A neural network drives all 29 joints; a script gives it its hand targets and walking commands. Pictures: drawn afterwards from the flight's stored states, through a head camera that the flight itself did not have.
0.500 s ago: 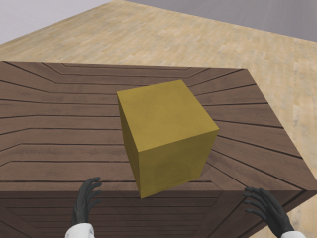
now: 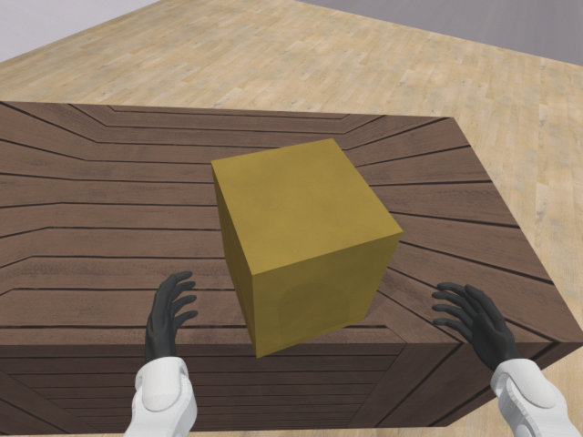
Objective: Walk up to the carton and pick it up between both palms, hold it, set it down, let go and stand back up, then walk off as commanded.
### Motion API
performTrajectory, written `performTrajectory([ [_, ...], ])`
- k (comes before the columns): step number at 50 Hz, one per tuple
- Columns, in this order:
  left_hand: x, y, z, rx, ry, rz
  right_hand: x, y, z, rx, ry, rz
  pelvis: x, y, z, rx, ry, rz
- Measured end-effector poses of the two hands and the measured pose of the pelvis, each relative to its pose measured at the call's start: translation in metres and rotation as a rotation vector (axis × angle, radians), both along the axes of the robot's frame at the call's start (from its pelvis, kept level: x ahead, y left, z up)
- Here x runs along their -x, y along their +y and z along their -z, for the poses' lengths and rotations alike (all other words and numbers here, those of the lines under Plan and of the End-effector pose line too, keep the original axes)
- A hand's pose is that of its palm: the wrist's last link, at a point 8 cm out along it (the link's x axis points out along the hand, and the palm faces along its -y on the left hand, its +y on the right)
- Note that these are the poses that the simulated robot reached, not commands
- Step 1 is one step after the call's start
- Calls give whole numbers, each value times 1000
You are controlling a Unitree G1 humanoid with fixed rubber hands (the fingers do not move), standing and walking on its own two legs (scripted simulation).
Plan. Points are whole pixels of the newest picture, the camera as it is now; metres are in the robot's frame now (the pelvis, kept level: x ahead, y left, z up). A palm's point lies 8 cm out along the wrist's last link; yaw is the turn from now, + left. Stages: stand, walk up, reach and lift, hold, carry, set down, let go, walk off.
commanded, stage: reach and lift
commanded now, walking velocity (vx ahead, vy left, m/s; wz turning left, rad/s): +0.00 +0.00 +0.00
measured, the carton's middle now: (294, 248) +0.39 +0.04 +0.01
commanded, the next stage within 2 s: none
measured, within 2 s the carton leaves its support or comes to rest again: neither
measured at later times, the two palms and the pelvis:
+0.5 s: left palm (142, 292) +0.23 +0.20 +0.11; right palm (477, 280) +0.32 -0.21 +0.09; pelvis -0.01 +0.00 +0.00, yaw -1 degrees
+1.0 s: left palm (138, 243) +0.27 +0.21 +0.15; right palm (468, 207) +0.39 -0.19 +0.15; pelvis -0.02 +0.00 +0.00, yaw +0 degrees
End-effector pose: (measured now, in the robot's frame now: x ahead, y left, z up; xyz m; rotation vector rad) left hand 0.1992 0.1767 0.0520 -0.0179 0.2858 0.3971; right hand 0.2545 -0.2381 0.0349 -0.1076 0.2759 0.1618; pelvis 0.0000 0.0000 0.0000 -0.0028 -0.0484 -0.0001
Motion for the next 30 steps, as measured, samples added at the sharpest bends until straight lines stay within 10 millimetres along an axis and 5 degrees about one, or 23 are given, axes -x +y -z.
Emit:
performTrajectory([
  [30,-42,21,-71,18,-1,1,-77,31,-69,-42,-31,20,15,2,-2,6,-2,20],
])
